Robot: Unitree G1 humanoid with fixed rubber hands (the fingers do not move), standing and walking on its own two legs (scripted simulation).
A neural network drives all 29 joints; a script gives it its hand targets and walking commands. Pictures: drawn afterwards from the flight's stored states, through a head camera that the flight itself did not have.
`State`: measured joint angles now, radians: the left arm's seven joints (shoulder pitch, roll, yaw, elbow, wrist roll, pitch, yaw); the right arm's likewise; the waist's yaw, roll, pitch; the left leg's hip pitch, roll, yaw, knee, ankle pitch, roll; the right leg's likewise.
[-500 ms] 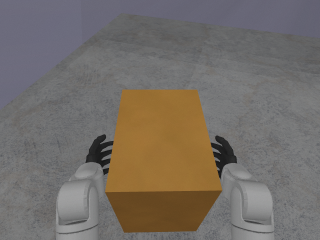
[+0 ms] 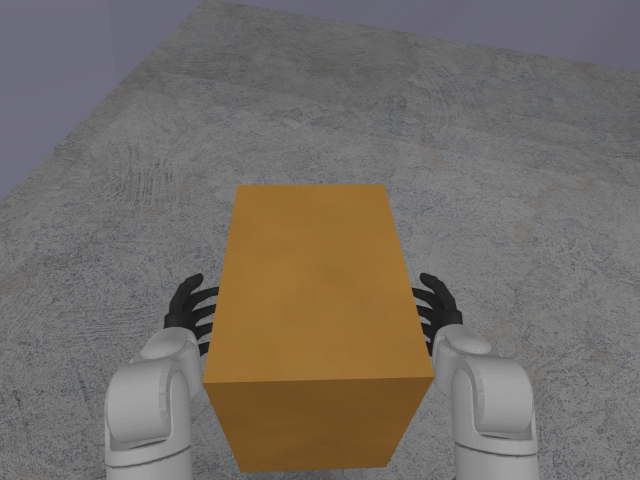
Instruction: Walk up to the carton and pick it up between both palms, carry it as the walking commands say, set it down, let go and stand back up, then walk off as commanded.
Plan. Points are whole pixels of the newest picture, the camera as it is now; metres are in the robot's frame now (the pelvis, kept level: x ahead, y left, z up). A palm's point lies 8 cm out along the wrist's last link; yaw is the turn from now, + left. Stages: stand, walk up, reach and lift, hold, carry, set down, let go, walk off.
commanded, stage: carry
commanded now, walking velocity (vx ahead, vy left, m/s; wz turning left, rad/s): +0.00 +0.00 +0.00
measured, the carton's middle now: (312, 328) +0.33 +0.00 -0.04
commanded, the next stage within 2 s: none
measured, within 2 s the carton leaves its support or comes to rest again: neither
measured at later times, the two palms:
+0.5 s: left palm (149, 152) +0.55 +0.24 +0.08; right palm (348, 147) +0.57 -0.06 +0.08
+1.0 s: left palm (145, 92) +0.67 +0.26 +0.10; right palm (329, 98) +0.66 -0.03 +0.10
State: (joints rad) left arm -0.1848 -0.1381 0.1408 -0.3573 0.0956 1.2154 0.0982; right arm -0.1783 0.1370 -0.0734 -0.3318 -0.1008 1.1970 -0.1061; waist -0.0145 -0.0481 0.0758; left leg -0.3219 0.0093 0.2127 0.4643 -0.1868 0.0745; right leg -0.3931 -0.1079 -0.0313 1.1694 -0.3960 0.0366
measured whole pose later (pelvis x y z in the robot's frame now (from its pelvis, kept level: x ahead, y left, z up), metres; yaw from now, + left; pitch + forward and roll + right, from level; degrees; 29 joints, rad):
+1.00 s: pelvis +0.40 +0.12 +0.01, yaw +0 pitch +4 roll -2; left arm -0.16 -0.13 0.10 -0.34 0.12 1.19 0.09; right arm -0.14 0.13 -0.08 -0.34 -0.10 1.18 -0.10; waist -0.02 0.02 -0.10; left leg -0.08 0.03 0.18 0.47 -0.30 0.02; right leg -0.33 0.00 -0.17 0.53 -0.24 -0.04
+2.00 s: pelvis +0.40 +0.09 +0.00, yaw +1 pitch +1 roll +0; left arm -0.13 -0.13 0.10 -0.10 0.16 0.97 0.07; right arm -0.12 0.13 -0.10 -0.10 -0.15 0.97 -0.06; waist -0.01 0.00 -0.10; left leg -0.19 0.05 0.11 0.51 -0.34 0.00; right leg -0.26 0.01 -0.19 0.49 -0.26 -0.07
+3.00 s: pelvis +0.37 +0.09 +0.01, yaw -5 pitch -4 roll +1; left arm -0.11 -0.13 0.13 0.04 0.19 0.75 0.04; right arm -0.11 0.13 -0.08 0.06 -0.16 0.74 -0.06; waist 0.07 0.01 0.05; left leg -0.08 -0.01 0.00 0.42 -0.26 0.02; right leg -0.18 0.04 -0.10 0.40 -0.16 -0.08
